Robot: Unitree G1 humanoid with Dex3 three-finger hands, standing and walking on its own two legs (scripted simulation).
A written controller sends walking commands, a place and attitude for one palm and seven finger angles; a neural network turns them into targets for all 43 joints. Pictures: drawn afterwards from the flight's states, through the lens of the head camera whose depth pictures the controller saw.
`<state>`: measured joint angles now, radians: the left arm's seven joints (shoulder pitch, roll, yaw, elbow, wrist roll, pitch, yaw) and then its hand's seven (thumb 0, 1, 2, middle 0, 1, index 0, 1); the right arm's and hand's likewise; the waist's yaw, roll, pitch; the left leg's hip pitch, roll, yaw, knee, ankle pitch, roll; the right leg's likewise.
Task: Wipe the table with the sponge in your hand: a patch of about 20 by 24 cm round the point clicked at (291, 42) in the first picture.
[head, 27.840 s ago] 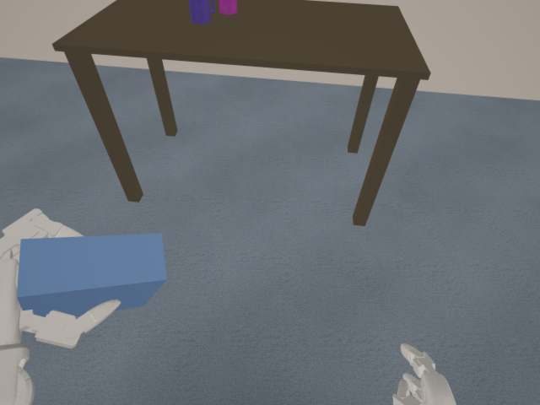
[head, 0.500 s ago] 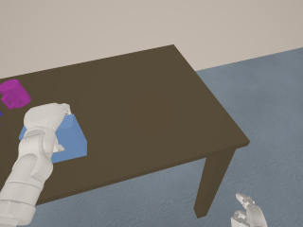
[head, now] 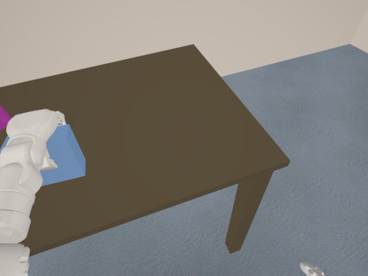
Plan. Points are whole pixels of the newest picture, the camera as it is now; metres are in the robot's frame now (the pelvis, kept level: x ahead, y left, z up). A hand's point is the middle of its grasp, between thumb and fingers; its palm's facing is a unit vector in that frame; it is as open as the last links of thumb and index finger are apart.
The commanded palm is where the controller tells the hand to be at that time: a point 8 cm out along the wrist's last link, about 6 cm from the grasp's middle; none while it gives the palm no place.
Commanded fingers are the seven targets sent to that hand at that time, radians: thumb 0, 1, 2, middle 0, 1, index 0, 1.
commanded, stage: wipe forward along the first lane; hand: left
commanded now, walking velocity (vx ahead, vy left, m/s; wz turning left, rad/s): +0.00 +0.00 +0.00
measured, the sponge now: (52, 163) +0.34 +0.35 +0.06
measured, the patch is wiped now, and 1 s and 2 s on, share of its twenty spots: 0.15 0.40 0.70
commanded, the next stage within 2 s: slide across to the middle lane in 0.42 s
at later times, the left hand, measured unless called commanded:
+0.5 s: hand (47, 128) +0.41 +0.36 +0.11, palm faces -0.13 +0.02 -0.99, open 9.6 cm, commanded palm +0.40 +0.36 +0.15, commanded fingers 0.00 0.10 1.30 -1.20 -1.60 -1.20 -1.60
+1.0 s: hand (75, 118) +0.44 +0.30 +0.12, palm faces -0.01 +0.00 -1.00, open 9.6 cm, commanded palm +0.41 +0.29 +0.17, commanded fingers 0.00 0.10 1.30 -1.20 -1.60 -1.20 -1.60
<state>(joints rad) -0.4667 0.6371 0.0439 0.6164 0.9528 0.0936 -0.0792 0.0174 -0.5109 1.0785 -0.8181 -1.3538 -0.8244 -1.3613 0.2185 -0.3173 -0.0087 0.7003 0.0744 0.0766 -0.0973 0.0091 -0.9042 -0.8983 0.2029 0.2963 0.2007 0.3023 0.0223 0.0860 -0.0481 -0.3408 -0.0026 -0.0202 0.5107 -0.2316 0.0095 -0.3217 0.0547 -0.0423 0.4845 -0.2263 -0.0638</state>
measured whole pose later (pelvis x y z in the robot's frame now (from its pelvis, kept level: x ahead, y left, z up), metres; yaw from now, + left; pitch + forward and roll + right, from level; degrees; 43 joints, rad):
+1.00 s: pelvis +0.03 +0.04 +0.01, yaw +1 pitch +6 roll -1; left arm -0.64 0.45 -0.16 0.63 0.98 0.30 0.03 0.01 -0.50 1.10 -0.79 -1.39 -0.79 -1.41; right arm 0.15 -0.26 0.01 0.70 0.07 0.08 -0.04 0.01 -0.90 -0.90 0.20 0.30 0.20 0.30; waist 0.03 0.07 -0.08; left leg -0.30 -0.06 -0.02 0.44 -0.23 0.05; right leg -0.28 0.00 -0.04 0.41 -0.24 -0.02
